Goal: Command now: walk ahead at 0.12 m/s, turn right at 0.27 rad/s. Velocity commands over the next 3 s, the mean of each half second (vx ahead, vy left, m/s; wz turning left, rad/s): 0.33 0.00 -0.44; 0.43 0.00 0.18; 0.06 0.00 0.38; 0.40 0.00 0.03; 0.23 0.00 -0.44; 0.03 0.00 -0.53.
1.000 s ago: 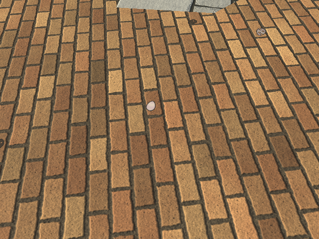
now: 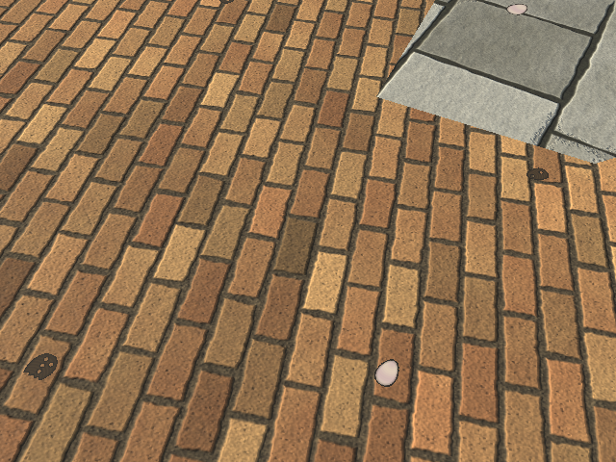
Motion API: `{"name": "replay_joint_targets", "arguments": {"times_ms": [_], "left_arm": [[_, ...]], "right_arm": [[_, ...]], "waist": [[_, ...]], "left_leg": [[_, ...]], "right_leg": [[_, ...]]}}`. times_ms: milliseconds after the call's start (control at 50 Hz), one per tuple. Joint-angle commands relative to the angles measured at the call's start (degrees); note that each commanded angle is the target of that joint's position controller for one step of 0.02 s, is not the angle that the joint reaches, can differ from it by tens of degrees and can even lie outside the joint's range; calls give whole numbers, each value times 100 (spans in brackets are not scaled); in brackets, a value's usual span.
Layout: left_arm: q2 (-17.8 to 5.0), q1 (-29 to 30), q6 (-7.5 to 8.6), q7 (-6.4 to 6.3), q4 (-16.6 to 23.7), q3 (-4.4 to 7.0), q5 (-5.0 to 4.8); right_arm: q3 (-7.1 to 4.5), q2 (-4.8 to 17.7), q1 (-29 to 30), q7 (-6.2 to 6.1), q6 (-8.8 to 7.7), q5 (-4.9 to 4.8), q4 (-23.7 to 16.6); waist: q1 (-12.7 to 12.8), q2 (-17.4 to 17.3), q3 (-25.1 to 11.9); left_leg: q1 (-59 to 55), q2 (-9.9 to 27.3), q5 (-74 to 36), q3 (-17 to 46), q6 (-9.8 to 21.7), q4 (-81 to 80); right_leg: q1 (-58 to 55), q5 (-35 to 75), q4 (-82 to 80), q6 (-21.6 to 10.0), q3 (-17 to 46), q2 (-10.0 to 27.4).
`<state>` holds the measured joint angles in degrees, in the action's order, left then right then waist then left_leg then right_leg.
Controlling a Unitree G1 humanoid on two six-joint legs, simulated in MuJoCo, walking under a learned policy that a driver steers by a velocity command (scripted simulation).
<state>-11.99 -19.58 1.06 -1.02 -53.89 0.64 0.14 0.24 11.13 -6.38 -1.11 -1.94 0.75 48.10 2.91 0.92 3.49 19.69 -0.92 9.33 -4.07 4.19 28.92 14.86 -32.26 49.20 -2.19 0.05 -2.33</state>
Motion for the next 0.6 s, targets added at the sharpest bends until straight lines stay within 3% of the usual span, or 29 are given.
{"name": "replay_joint_targets", "arguments": {"times_ms": [20, 60, 100, 180, 280, 320, 340, 360, 380, 400, 420, 440, 460, 480, 500, 600], "left_arm": [[-710, -233, -183, 4, 255, 266, 132], [-589, -321, -258, 85, 212, 279, 187], [-570, -149, -283, 168, 323, 317, 185], [-445, 246, -286, 307, 561, 311, 202], [-605, 246, -289, 452, 702, 364, 136], [-532, -197, -250, 461, 568, 354, 115], [-580, -670, -212, 436, 350, 384, 124], [-825, -1256, -156, 353, 129, 455, 142], [-1429, -1208, -113, 277, 323, 551, 174], [-1342, -751, -112, 141, 463, 521, 159], [-1338, -400, -88, 75, 539, 518, 127], [-1305, -204, -28, 88, 601, 523, 80], [-1265, -132, 46, 101, 630, 524, 33], [-1079, -174, 128, 109, 600, 473, 19], [-962, -342, 209, 121, 515, 434, -1], [-812, -943, 342, 115, 242, 386, 61]], "right_arm": [[-263, 896, -547, -136, 76, -20, -145], [-291, 846, -415, -126, 91, 45, -174], [-332, 873, -404, -123, 47, 38, -166], [-455, 1085, -487, -88, -76, 33, -121], [-599, 1380, -432, 22, -38, 67, -181], [-636, 1424, -243, 47, 37, 47, -227], [-612, 1268, -111, 57, 80, 81, -265], [-524, 915, -35, 112, 126, 154, -333], [-361, 379, 200, 151, 145, 131, -652], [-403, 728, 616, 186, 93, 216, -824], [-458, 925, 376, 263, 15, 135, -766], [-487, 1063, 92, 304, -51, 131, -609], [-506, 1101, -23, 306, -79, 197, -488], [-491, 1043, -166, 317, -71, 245, -368], [-464, 924, -201, 333, -49, 233, -342], [-383, 731, 462, 337, 43, 136, -485]], "waist": [[-230, -618, -583], [-161, -761, -509], [-156, -820, -417], [-197, -716, -421], [-164, -751, -459], [93, -530, -372], [268, -202, -232], [461, 871, -142], [395, 1843, 212], [266, 866, 658], [-42, 763, 617], [-194, 651, 470], [-227, 524, 290], [-232, 405, 87], [-233, 402, -56], [55, 396, 19]], "left_leg": [[-1107, 1845, -1827, 1403, 1011, -1353], [-653, 1584, 477, 1192, 824, -1827], [-557, 1609, 1429, 1142, 790, -2142], [-576, 1752, 1923, 861, 726, -2337], [-235, 1886, 2622, 486, 557, -2257], [195, 1786, 3000, 162, 353, -1846], [640, 1511, 3187, -174, 160, -1131], [1277, 983, 3171, -740, -69, 568], [2811, 91, 2667, -747, -389, 2140], [3091, 293, 1653, 233, -414, 2515], [2864, 425, 1007, 399, -444, 2487], [2609, 451, 635, 419, -480, 2364], [2424, 438, 358, 377, -505, 2354], [2276, 428, 93, 318, -510, 2416], [2244, 429, -68, 273, -506, 2407], [2647, 515, -363, 80, -466, 2211]], "right_leg": [[1078, 175, 1233, 109, 171, 337], [937, 624, 1221, 155, -6, 399], [1067, 796, 939, 155, -91, 455], [958, 1024, -9, 57, -208, 549], [120, 869, -1066, -237, -596, 372], [-621, 1141, -1851, -402, -790, 238], [-1129, 966, -2287, -515, -687, 116], [-1547, -122, -3189, -717, 401, 695], [-1565, -2026, -4258, -1251, 3390, 2196], [-985, -1978, -4687, -1388, 3709, 2281], [-795, -1404, -4631, -1303, 3279, 2059], [-920, -557, -4590, -1155, 2785, 1752], [-1106, 286, -4486, -1053, 2370, 1506], [-1274, 1015, -4392, -973, 1977, 1327], [-1470, 1603, -4322, -938, 1740, 1292], [-2037, 3400, -4178, -846, 979, 1269]]}}
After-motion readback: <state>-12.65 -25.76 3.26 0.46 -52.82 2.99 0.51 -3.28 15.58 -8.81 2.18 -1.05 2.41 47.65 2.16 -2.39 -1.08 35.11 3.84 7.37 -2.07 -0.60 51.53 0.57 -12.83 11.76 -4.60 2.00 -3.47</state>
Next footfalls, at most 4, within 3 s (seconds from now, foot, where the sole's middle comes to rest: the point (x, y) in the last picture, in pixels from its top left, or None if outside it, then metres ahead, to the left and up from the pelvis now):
0.36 right None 0.04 -0.13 -0.77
0.84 left None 0.42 -0.06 -0.77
1.44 right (430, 447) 0.51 -0.23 -0.77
1.98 left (321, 336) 0.76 0.01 -0.77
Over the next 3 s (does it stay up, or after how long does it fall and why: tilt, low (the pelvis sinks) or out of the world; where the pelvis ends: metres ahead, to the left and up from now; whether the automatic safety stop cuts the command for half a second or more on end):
stays up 0.84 -0.03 0.00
